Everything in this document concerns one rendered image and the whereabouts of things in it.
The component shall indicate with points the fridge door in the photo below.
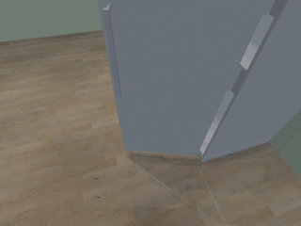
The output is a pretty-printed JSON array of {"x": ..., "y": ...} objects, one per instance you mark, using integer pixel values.
[{"x": 176, "y": 60}]

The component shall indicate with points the handle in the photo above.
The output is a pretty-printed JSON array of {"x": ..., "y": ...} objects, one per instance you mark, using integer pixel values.
[{"x": 111, "y": 47}]

